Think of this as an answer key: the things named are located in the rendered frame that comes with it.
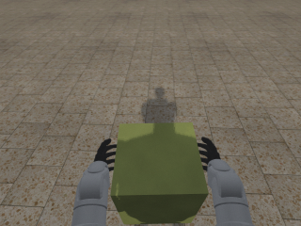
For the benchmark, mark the carton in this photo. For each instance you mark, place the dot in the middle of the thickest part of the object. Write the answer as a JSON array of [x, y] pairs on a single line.
[[158, 176]]

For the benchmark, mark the right robot forearm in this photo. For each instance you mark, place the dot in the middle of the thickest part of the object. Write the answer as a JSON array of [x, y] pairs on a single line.
[[229, 196]]

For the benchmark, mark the left robot hand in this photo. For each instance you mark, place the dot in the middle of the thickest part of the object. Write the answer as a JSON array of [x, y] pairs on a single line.
[[102, 153]]

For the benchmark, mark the left robot forearm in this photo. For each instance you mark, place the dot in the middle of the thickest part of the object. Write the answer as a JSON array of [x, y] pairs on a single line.
[[91, 198]]

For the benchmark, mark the right robot hand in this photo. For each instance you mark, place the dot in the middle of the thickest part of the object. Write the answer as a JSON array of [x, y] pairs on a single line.
[[211, 153]]

